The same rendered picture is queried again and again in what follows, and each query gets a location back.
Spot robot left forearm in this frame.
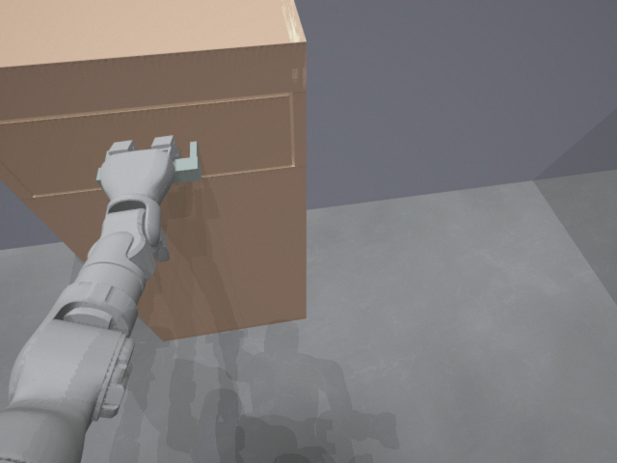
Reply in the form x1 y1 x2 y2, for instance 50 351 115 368
9 194 162 404

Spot left robot hand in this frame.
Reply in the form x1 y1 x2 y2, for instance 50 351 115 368
100 135 181 262

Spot handle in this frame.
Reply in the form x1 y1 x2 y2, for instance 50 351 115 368
96 142 201 191

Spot drawer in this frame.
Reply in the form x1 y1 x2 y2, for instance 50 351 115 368
0 93 292 195

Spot cabinet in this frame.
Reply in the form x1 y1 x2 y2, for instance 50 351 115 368
0 0 307 341

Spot left robot upper arm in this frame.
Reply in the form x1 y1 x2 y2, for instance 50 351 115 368
0 319 135 463

